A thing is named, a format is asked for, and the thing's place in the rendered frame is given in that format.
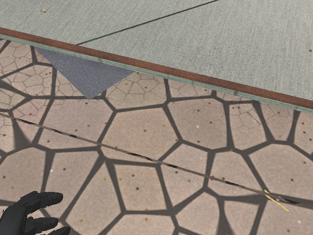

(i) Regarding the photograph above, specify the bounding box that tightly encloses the robot left hand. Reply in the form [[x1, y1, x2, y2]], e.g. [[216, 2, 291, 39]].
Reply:
[[0, 191, 70, 235]]

